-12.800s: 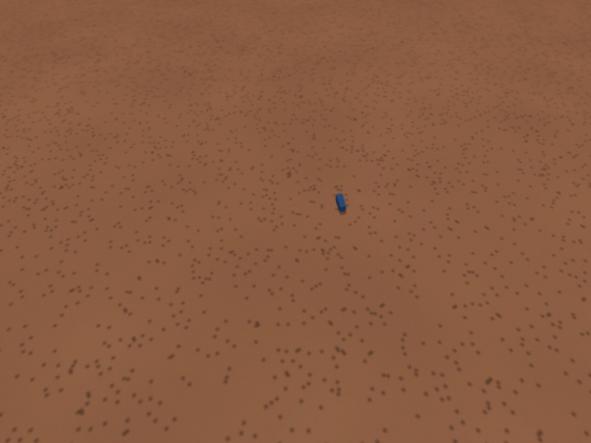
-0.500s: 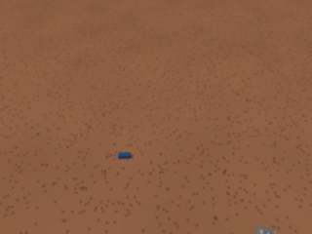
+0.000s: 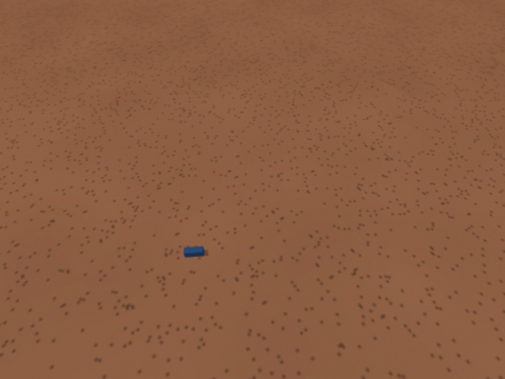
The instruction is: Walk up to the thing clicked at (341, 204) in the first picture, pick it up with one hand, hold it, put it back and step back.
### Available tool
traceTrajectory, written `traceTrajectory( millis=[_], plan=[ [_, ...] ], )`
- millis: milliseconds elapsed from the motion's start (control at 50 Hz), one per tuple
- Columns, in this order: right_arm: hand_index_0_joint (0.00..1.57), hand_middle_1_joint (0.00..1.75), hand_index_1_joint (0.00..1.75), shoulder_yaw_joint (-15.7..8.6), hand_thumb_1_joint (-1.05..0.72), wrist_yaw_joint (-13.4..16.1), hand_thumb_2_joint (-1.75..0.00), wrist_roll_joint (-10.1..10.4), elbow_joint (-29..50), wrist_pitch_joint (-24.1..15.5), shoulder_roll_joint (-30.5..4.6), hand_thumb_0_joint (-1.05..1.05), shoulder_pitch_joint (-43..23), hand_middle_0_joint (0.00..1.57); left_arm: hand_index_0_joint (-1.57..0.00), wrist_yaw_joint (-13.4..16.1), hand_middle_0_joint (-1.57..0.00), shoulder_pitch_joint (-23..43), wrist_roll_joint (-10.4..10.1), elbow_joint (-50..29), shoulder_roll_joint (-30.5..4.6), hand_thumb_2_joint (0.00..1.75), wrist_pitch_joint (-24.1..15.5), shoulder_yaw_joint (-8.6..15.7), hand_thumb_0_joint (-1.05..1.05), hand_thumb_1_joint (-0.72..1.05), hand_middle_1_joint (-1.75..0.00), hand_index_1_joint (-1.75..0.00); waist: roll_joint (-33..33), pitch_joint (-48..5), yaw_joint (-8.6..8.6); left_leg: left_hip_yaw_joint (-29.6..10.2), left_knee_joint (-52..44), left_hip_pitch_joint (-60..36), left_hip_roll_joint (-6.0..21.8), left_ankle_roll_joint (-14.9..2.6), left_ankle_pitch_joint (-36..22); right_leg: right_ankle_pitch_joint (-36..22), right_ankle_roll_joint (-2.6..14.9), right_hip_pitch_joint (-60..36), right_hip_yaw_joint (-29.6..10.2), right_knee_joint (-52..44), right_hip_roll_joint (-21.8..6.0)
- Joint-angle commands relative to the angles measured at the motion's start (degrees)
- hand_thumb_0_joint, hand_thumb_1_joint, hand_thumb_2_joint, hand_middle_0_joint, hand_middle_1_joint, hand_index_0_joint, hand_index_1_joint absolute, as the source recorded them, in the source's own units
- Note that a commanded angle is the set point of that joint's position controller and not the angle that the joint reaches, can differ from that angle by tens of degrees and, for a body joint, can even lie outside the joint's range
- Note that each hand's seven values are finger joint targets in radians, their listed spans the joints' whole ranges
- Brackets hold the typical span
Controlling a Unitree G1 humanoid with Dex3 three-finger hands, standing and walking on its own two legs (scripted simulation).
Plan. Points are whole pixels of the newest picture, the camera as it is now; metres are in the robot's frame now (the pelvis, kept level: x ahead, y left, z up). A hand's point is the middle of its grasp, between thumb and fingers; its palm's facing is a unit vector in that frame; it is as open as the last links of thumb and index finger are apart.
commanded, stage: stand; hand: left
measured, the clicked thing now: (194, 251) +0.76 +0.29 -0.76
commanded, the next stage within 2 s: walk up in 0.40 s
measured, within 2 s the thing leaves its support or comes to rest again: neither
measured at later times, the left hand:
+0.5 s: hand out of the picture +0.08 +0.26 -0.15, palm faces +0.01 -0.94 -0.33, open 7.4 cm
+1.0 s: hand (76, 363) +0.19 +0.34 -0.16, palm faces -0.03 -0.94 -0.34, open 7.4 cm
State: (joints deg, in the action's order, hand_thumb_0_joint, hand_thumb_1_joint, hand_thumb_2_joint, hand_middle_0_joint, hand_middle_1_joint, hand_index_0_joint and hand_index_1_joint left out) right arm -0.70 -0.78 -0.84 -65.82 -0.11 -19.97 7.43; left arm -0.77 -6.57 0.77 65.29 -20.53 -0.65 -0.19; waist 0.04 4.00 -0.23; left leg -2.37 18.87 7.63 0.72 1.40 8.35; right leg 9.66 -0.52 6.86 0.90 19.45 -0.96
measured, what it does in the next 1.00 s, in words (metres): walks ahead: left foot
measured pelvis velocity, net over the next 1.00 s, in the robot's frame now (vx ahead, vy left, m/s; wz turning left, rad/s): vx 0.15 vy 0.07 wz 0.03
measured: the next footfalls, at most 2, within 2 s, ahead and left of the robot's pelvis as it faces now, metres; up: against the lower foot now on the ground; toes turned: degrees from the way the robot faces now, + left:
left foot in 0.70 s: +0.16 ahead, +0.18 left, +0.00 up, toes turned +5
right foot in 1.14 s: +0.36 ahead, -0.08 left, +0.00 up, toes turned -2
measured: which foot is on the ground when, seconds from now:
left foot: down 0.00-0.48, up 0.50-0.68, down 0.70-1.00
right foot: down 0.00-0.72, up 0.74-1.00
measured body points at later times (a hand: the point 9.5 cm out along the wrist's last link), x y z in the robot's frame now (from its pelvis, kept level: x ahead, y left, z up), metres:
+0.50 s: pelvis +0.02 +0.00 +0.00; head +0.02 +0.00 +0.45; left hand +0.08 +0.31 -0.13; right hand +0.08 -0.30 -0.13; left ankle +0.02 +0.13 -0.74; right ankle +0.01 -0.12 -0.74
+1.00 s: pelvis +0.15 +0.07 -0.01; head +0.17 +0.08 +0.44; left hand +0.19 +0.39 -0.13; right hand +0.19 -0.25 -0.12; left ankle +0.12 +0.17 -0.75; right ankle +0.26 -0.09 -0.71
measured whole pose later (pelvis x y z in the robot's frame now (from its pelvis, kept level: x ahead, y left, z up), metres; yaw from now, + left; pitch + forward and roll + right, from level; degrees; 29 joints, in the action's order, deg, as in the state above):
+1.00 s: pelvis +0.15 +0.07 -0.01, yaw +2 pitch -4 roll +1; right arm -3.7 -2.3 -1.4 -52.2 -4.2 -21.1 19.6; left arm -4.2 -16.1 1.4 54.4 -24.8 -0.4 3.5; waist -3.0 5.1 -1.0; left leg 3.8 24.4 4.1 -0.3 -1.6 16.7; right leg 15.1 0.5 27.3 -1.7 47.1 -4.2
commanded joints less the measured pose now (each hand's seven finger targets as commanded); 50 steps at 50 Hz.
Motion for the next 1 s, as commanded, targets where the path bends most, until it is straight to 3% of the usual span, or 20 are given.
traceTrajectory(
  millis=[0,360,380,400,420,440,460,480,520,560,600,660,680,700,720,740,780,820,900,980],
  plan=[
    [0.2,0.3,0.3,-1.85,-0.9,0.56,-0.9,0.24,3.81,-1.62,-12.09,0.0,-2.79,0.2,-0.2,0.82,-0.2,2.32,-0.31,-3.74,-12.58,0.9,-1.48,2.5,0.0,0.9,-0.3,-0.3,-0.12,-4.29,0.24,-4.88,-3.66,0.77,5.61,-2.06,0.14,2.17,1.69,0.05,-6.09,-4.61,-6.33],
    [0.2,0.3,0.3,-1.07,-0.9,0.82,-0.9,0.43,3.86,-1.71,-12.32,0.0,-2.47,0.2,-0.2,0.83,-0.2,1.91,-0.43,-4.16,-12.49,0.9,-1.3,2.19,0.0,0.9,-0.3,-0.3,0.7,-4.44,0.24,-4.59,-3.21,0.08,6.14,-2.04,-3.46,-1.76,1.65,0.12,-5.68,-3.61,-6.1],
    [0.2,0.3,0.3,-4.06,-0.9,-0.57,-0.9,-0.35,6.35,-1.95,-16.03,0.0,1.66,0.2,-0.2,-0.23,-0.2,-1.29,0.24,-6.48,-15.78,0.9,-1.76,5.77,0.0,0.9,-0.3,-0.3,1.23,-8.96,0.58,-5.0,0.02,2.02,2.97,-5.54,24.08,22.69,3.76,-3.61,-3.86,-0.23,-2.74],
    [0.2,0.3,0.3,-4.52,-0.9,-1.05,-0.9,-0.96,6.86,-1.76,-16.52,0.0,1.13,0.2,-0.2,-0.52,-0.2,-3.69,0.96,-6.05,-16.19,0.9,-1.75,6.22,0.0,0.9,-0.3,-0.3,1.66,-4.91,1.86,-6.11,1.0,9.07,3.19,-5.96,33.33,31.47,4.88,-2.2,-6.66,0.49,-3.91],
    [0.2,0.3,0.3,-4.34,-0.9,-1.26,-0.9,-1.22,8.05,-1.44,-15.69,0.0,-1.05,0.2,-0.2,-0.65,-0.2,-4.15,1.33,-6.15,-16.43,0.9,-1.75,6.87,0.0,0.9,-0.3,-0.3,0.2,-0.33,2.98,-4.83,3.15,18.06,1.94,-5.01,34.24,35.31,5.73,-3.65,-9.47,-1.52,-5.28],
    [0.2,0.3,0.3,-4.11,-0.9,-1.47,-0.9,-1.27,10.02,-1.27,-13.92,0.0,-4.22,0.2,-0.2,-0.69,-0.2,-6.95,1.26,-6.39,-17.35,0.9,-1.89,7.55,0.0,0.9,-0.3,-0.3,-4.08,2.74,5.06,-0.98,10.28,25.11,-0.32,-3.74,28.8,38.25,7.73,-6.02,-15.52,-6.54,-9.76],
    [0.2,0.3,0.3,-4.35,-0.9,-1.43,-0.9,-1.44,11.53,-1.41,-12.21,0.0,-5.77,0.2,-0.2,-0.33,-0.2,-9.15,1.39,-6.82,-19.27,0.9,-2.31,8.41,0.0,0.9,-0.3,-0.3,-10.51,4.17,6.52,1.62,23.18,29.01,-0.96,-2.73,19.95,36.53,11.63,-7.25,-24.32,-13.83,-18.26],
    [0.2,0.3,0.3,-5.01,-0.9,-1.22,-0.9,-1.71,11.78,-1.78,-13.15,0.0,-5.32,0.2,-0.2,-0.18,-0.2,-9.01,1.62,-7.75,-19.79,0.9,-2.85,8.84,0.0,0.9,-0.3,-0.3,-7.42,5.74,6.36,-1.94,26.22,31.42,2.23,-2.32,16.85,27.34,14.51,-8.3,-26.49,-13.74,-21.94],
    [0.2,0.3,0.3,-5.38,-0.9,-1.52,-0.9,-0.96,12.31,-2.66,-13.5,0.0,-3.77,0.2,-0.2,-0.12,-0.2,-8.43,1.42,-9.21,-18.57,0.9,-3.19,8.92,0.0,0.9,-0.3,-0.3,-4.55,2.14,5.28,-2.81,24.98,30.23,3.55,-2.64,17.12,12.34,14.92,-14.05,-21.49,-10.79,-19.75],
    [0.2,0.3,0.3,-5.95,-0.9,-2.53,-0.9,-1.07,12.3,-2.54,-13.19,0.0,-0.52,0.2,-0.2,-0.45,-0.2,-4.79,1.36,-11.09,-17.01,0.9,-3.13,8.58,0.0,0.9,-0.3,-0.3,-5.18,-1.51,2.79,-0.3,23.26,21.95,3.48,-2.14,17.11,16.85,12.13,-9.37,-13.16,-10.16,-14.77],
    [0.2,0.3,0.3,-6.52,-0.9,-3.09,-0.9,-0.81,12.35,-2.44,-12.66,0.0,4.46,0.2,-0.2,-1.12,-0.2,0.69,1.87,-13.9,-18.49,0.9,-2.9,8.47,0.0,0.9,-0.3,-0.3,-11.81,0.46,-0.71,1.45,17.32,10.46,4.23,-2.6,13.23,18.77,10.93,3.35,-9.55,-9.1,-13.49],
    [0.2,0.3,0.3,-8.2,-0.9,-2.17,-0.9,-1.33,9.2,-3.17,-13.8,0.0,15.12,0.2,-0.2,-1.54,-0.2,0.74,1.22,-15.55,-14.4,0.9,-1.9,7.18,0.0,0.9,-0.3,-0.3,-3.09,-2.11,-5.84,5.17,7.66,-11.02,-0.03,-1.53,0.42,15.23,7.25,18.05,0.53,9.97,-6.44],
    [0.2,0.3,0.3,-9.49,-0.9,-1.51,-0.9,-1.67,8.32,-3.5,-16.83,0.0,19.87,0.2,-0.2,-1.67,-0.2,-3.3,1.23,-15.67,-10.83,0.9,-1.62,6.02,0.0,0.9,-0.3,-0.3,8.84,-4.95,-7.41,-0.23,4.43,-18.25,2.41,-3.08,9.56,18.6,6.03,24.35,4.01,25.56,-2.04],
    [0.2,0.3,0.3,-10.21,-0.9,-0.87,-0.9,-2.82,9.15,-3.92,-21.78,0.0,22.91,0.2,-0.2,-1.54,-0.2,-5.65,0.98,-16.5,-7.26,0.9,-1.64,4.93,0.0,0.9,-0.3,-0.3,19.69,-4.57,-8.13,-23.68,-2.52,-17.77,14.96,-7.64,26.29,26.96,4.41,35.0,-0.39,41.16,5.03],
    [0.2,0.3,0.3,-10.08,-0.9,-0.77,-0.9,-2.07,12.71,-4.3,-23.83,0.0,15.56,0.2,-0.2,-1.1,-0.2,-7.39,0.63,-15.71,-11.63,0.9,-1.07,5.96,0.0,0.9,-0.3,-0.3,11.36,-3.25,-4.92,-37.84,-11.05,-6.09,21.74,-12.59,42.6,24.24,4.59,31.62,-7.59,45.44,3.08],
    [0.2,0.3,0.3,-10.01,-0.9,-0.96,-0.9,-0.58,14.2,-4.17,-25.02,0.0,10.38,0.2,-0.2,-0.96,-0.2,-7.45,0.41,-15.2,-15.46,0.9,-0.9,6.62,0.0,0.9,-0.3,-0.3,10.06,1.36,-3.22,-38.27,-13.51,1.29,23.77,-15.3,46.77,20.99,4.86,28.74,-9.91,45.7,-0.47],
    [0.2,0.3,0.3,-8.17,-0.9,-0.74,-0.9,-0.57,16.19,-4.56,-20.4,0.0,6.59,0.2,-0.2,-1.13,-0.2,-9.92,-0.4,-13.51,-16.78,0.9,-1.4,6.71,0.0,0.9,-0.3,-0.3,6.02,3.64,-0.3,-25.11,-9.78,1.22,18.48,-13.63,31.98,13.98,3.83,28.13,-10.38,43.94,-2.43],
    [0.2,0.3,0.3,-7.34,-0.9,-0.54,-0.9,-0.21,16.96,-5.37,-17.77,0.0,7.51,0.2,-0.2,-1.57,-0.2,-13.37,-0.37,-11.81,-16.4,0.9,-1.35,6.77,0.0,0.9,-0.3,-0.3,6.92,2.51,0.38,-14.05,-7.58,0.9,14.35,-11.22,18.55,9.37,2.86,25.68,-7.92,39.72,-3.04],
    [0.2,0.3,0.3,-7.53,-0.9,-0.45,-0.9,-0.08,17.72,-5.82,-17.91,0.0,10.54,0.2,-0.2,-2.57,-0.2,-9.69,0.36,-14.71,-14.28,0.9,-1.32,6.34,0.0,0.9,-0.3,-0.3,7.25,3.7,-1.0,-7.74,-7.58,0.98,14.21,-13.41,6.17,6.32,0.24,23.81,-4.71,30.02,-4.07],
    [0.2,0.3,0.3,-7.47,-0.9,-0.58,-0.9,0.03,19.24,-5.84,-18.33,0.0,11.86,0.2,-0.2,-3.51,-0.2,-4.65,0.65,-18.04,-12.95,0.9,-1.79,6.46,0.0,0.9,-0.3,-0.3,7.97,3.6,-2.11,-3.38,-4.55,1.21,13.27,-13.16,-0.72,2.21,1.16,19.48,-0.99,20.22,-4.46]
  ],
)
